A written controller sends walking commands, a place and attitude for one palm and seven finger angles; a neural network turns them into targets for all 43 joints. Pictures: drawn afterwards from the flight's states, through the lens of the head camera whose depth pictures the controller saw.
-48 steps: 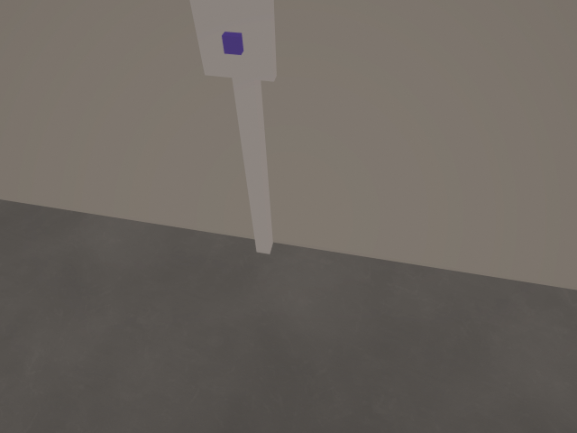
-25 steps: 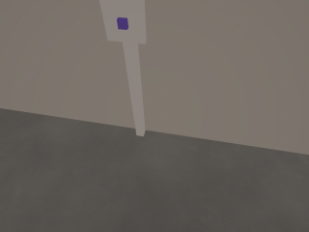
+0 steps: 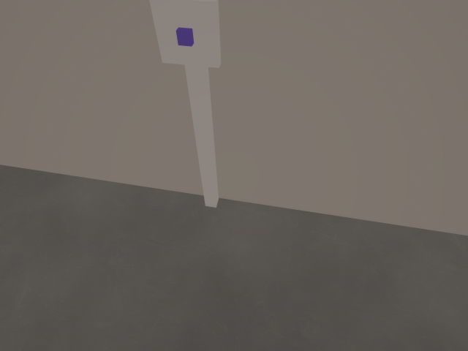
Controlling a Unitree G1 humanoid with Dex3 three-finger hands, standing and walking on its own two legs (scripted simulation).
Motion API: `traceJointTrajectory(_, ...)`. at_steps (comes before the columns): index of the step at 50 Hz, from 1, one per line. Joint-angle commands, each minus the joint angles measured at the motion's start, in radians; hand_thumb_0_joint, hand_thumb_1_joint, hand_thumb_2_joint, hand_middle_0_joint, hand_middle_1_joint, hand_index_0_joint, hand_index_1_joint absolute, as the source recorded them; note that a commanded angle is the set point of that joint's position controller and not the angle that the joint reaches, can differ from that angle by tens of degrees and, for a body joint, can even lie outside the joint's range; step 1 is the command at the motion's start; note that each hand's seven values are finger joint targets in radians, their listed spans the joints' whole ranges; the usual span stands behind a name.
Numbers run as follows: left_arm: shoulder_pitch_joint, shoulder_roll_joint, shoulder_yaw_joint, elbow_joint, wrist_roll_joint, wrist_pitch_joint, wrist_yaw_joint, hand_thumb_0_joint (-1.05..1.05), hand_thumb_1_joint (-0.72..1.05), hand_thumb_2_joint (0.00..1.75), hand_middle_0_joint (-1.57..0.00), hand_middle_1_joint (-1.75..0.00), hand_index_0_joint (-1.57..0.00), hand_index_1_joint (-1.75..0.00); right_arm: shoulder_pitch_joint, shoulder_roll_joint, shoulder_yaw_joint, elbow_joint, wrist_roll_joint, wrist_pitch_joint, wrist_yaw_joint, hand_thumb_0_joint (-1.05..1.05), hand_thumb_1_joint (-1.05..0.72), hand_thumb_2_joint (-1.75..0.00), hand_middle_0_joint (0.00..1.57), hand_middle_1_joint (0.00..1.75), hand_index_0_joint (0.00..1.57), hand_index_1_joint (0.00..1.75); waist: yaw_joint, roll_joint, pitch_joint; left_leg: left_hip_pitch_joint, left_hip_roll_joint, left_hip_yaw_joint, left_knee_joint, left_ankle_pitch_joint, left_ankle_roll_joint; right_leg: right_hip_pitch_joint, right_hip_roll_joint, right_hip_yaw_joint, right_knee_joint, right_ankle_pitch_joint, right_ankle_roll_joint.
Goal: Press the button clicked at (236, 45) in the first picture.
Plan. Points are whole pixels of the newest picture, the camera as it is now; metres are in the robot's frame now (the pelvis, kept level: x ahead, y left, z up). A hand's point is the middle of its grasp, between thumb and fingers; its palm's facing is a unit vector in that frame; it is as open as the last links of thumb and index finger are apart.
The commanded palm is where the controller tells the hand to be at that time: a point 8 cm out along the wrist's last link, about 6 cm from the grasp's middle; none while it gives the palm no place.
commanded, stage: turn to face it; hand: left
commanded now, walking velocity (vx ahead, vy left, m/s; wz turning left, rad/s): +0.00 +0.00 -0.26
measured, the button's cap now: (185, 36) +0.87 +0.18 +0.12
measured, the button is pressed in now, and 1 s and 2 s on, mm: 0 0 0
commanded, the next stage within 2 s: take the last steps up to it in 0.20 s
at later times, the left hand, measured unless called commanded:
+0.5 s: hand out of the picture +0.05 +0.19 -0.18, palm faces -0.05 -0.98 -0.21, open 7.4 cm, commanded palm none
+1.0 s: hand (172, 288) +0.28 +0.16 -0.19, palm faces -0.13 -0.98 -0.15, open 7.4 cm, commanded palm none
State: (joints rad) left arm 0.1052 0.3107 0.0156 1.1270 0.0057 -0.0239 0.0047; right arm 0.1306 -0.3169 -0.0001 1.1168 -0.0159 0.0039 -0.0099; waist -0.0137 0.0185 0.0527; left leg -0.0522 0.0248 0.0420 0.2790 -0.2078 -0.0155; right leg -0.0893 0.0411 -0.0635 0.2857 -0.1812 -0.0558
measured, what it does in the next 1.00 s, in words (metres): walks ahead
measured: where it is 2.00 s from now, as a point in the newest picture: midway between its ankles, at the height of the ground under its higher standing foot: (245, 331)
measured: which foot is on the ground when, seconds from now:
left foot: down 0.00-1.00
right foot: down 0.00-0.62, up 0.64-1.00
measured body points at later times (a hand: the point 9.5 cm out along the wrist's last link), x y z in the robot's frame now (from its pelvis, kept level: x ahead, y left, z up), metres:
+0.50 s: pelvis +0.01 +0.01 -0.01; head +0.01 +0.01 +0.44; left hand +0.06 +0.25 -0.16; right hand -0.02 -0.23 -0.17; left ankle -0.04 +0.12 -0.75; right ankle -0.02 -0.08 -0.75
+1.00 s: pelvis +0.15 +0.01 -0.03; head +0.20 +0.00 +0.42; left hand +0.29 +0.21 -0.18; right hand -0.05 -0.14 -0.15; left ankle -0.02 +0.12 -0.75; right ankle +0.23 -0.08 -0.74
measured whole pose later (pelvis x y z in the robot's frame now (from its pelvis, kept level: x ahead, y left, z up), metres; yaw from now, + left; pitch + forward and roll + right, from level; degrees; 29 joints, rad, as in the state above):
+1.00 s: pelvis +0.15 +0.01 -0.03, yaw -5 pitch +0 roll -1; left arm 0.08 0.16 0.05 1.01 0.01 -0.02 -0.03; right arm 0.59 -0.06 0.01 1.24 -0.03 -0.05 -0.04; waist -0.07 0.02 0.11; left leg 0.11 0.04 0.13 0.39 -0.48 -0.01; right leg -0.45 0.00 -0.16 0.65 -0.22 -0.08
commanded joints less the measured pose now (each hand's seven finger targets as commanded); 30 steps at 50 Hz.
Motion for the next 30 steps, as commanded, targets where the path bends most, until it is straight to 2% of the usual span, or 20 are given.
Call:
traceJointTrajectory(1,-0.029,0.211,0.037,-0.053,0.004,-0.02,0.015,0.0,0.9,0.9,-0.2,-0.3,-0.2,-0.3,-0.013,-0.192,-0.041,-0.047,0.003,-0.023,-0.017,0.0,-0.9,-0.9,0.2,0.3,0.2,0.3,0.003,-0.017,-0.08,0.005,0.119,-0.092,-0.018,0.204,0.024,0.025,-0.178,0.154,-0.028,0.295,0.002)
traceJointTrajectory(4,-0.031,0.204,0.039,-0.059,0.005,-0.014,0.015,0.0,0.9,0.9,-0.2,-0.3,-0.2,-0.3,0.0,-0.182,-0.043,-0.05,0.002,-0.018,-0.019,0.0,-0.9,-0.9,0.2,0.3,0.2,0.3,-0.001,-0.023,-0.081,0.006,0.122,-0.076,0.002,0.196,0.022,0.013,-0.175,0.169,-0.014,0.319,0.001)
traceJointTrajectory(11,0.033,0.11,0.026,-0.056,0.004,0.014,0.02,0.0,0.9,0.9,-0.2,-0.3,-0.2,-0.3,0.066,-0.077,-0.028,-0.048,0.002,-0.001,-0.025,0.0,-0.9,-0.9,0.2,0.3,0.2,0.3,-0.002,-0.018,-0.096,-0.012,0.127,-0.031,0.058,0.2,0.003,-0.006,-0.17,0.19,0.047,0.369,0.006)
traceJointTrajectory(15,0.054,0.097,0.027,-0.067,0.004,0.022,0.021,0.0,0.9,0.9,-0.2,-0.3,-0.2,-0.3,0.086,-0.062,-0.032,-0.051,0.003,0.005,-0.028,0.0,-0.9,-0.9,0.2,0.3,0.2,0.3,-0.002,-0.018,-0.068,-0.035,0.128,-0.018,0.077,0.157,0.003,-0.039,-0.164,0.206,0.064,0.346,0.002)
traceJointTrajectory(16,0.062,0.092,0.026,-0.064,0.004,0.019,0.02,0.0,0.9,0.9,-0.2,-0.3,-0.2,-0.3,0.093,-0.053,-0.031,-0.047,0.002,0.003,-0.026,0.0,-0.9,-0.9,0.2,0.3,0.2,0.3,0.0,-0.021,-0.072,-0.039,0.121,-0.013,0.071,0.097,0.002,-0.034,-0.161,0.213,0.047,0.278,0.001)
traceJointTrajectory(17,0.064,0.111,0.03,-0.066,0.008,0.015,0.017,0.0,0.9,0.9,-0.2,-0.3,-0.2,-0.3,0.098,-0.071,-0.035,-0.048,0.0,0.0,-0.023,0.0,-0.9,-0.9,0.2,0.3,0.2,0.3,0.003,-0.03,-0.067,-0.046,0.108,-0.011,0.072,0.002,0.007,-0.041,-0.153,0.228,0.028,0.141,-0.005)
traceJointTrajectory(19,0.083,0.09,0.034,-0.061,0.012,0.02,0.011,0.0,0.9,0.9,-0.2,-0.3,-0.2,-0.3,0.121,-0.032,-0.032,-0.034,-0.01,-0.001,-0.011,0.0,-0.9,-0.9,0.2,0.3,0.2,0.3,0.013,-0.043,-0.005,-0.115,0.082,-0.001,0.078,-0.173,0.014,-0.066,-0.157,0.269,-0.019,-0.19,-0.023)
traceJointTrajectory(20,0.101,0.088,0.035,-0.057,0.012,0.022,0.009,0.0,0.9,0.9,-0.2,-0.3,-0.2,-0.3,0.131,-0.019,-0.029,-0.029,-0.011,-0.001,-0.007,0.0,-0.9,-0.9,0.2,0.3,0.2,0.3,0.018,-0.059,0.028,-0.145,0.067,0.004,0.086,-0.216,0.017,-0.086,-0.162,0.294,-0.046,-0.32,-0.032)
traceJointTrajectory(22,0.149,0.089,0.045,-0.051,0.014,0.02,0.009,0.0,0.9,0.9,-0.2,-0.3,-0.2,-0.3,0.151,0.004,-0.031,-0.027,-0.011,-0.002,-0.002,0.0,-0.9,-0.9,0.2,0.3,0.2,0.3,0.031,-0.123,0.063,-0.194,0.035,0.033,0.158,-0.238,0.016,-0.095,-0.196,0.35,-0.103,-0.46,-0.056)
traceJointTrajectory(23,0.165,0.093,0.052,-0.048,0.013,0.019,0.01,0.0,0.9,0.9,-0.2,-0.3,-0.2,-0.3,0.163,0.019,-0.033,-0.024,-0.011,-0.002,-0.001,0.0,-0.9,-0.9,0.2,0.3,0.2,0.3,0.032,-0.154,0.079,-0.229,0.026,0.043,0.21,-0.232,0.014,-0.09,-0.226,0.386,-0.129,-0.509,-0.08)
traceJointTrajectory(25,0.19,0.083,0.061,-0.051,0.011,0.015,0.011,0.0,0.9,0.9,-0.2,-0.3,-0.2,-0.3,0.182,0.034,-0.036,-0.024,-0.009,-0.008,-0.002,0.0,-0.9,-0.9,0.2,0.3,0.2,0.3,0.034,-0.162,0.104,-0.275,0.031,0.039,0.283,-0.229,0.014,-0.086,-0.267,0.428,-0.141,-0.506,-0.125)
traceJointTrajectory(27,0.199,0.063,0.067,-0.058,0.012,0.006,0.012,0.0,0.9,0.9,-0.2,-0.3,-0.2,-0.3,0.215,0.049,-0.042,-0.022,-0.006,-0.016,-0.003,0.0,-0.9,-0.9,0.2,0.3,0.2,0.3,0.021,-0.129,0.101,-0.259,0.043,0.03,0.282,-0.221,0.018,-0.099,-0.271,0.412,-0.104,-0.44,-0.145)
traceJointTrajectory(28,0.183,0.055,0.071,-0.066,0.01,0.004,0.011,0.0,0.9,0.9,-0.2,-0.3,-0.2,-0.3,0.261,0.062,-0.042,-0.012,-0.005,-0.021,-0.005,0.0,-0.9,-0.9,0.2,0.3,0.2,0.3,0.0,-0.097,0.091,-0.203,0.052,0.027,0.218,-0.2,0.022,-0.134,-0.265,0.374,-0.066,-0.418,-0.139)
traceJointTrajectory(29,0.16,0.038,0.072,-0.075,0.009,0.004,0.006,0.0,0.9,0.9,-0.2,-0.3,-0.2,-0.3,0.317,0.068,-0.04,0.007,-0.006,-0.028,-0.007,0.0,-0.9,-0.9,0.2,0.3,0.2,0.3,-0.024,-0.039,0.077,-0.104,0.057,0.012,0.127,-0.165,0.031,-0.198,-0.217,0.306,0.008,-0.383,-0.112)
traceJointTrajectory(30,0.135,-0.007,0.065,-0.09,0.007,0.003,0.001,0.0,0.9,0.9,-0.2,-0.3,-0.2,-0.3,0.387,0.048,-0.044,0.034,-0.012,-0.036,-0.014,0.0,-0.9,-0.9,0.2,0.3,0.2,0.3,-0.052,0.081,0.072,0.005,0.121,-0.092,0.037,-0.163,0.068,-0.31,-0.115,0.194,0.169,-0.324,-0.063)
